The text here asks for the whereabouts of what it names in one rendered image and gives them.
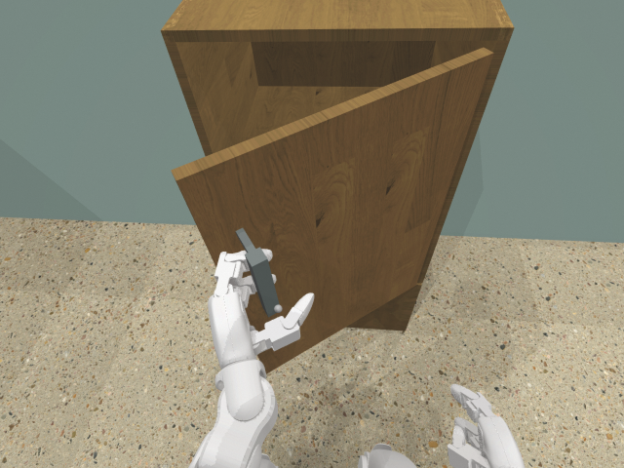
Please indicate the left robot hand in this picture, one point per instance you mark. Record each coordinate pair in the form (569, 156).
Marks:
(233, 340)

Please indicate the robot left forearm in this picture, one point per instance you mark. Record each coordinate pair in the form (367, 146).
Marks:
(247, 411)

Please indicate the cupboard door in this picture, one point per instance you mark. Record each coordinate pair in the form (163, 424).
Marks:
(347, 199)

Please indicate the right robot hand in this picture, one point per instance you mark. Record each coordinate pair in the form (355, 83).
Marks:
(492, 443)

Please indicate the handle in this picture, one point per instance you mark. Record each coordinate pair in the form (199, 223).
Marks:
(261, 273)

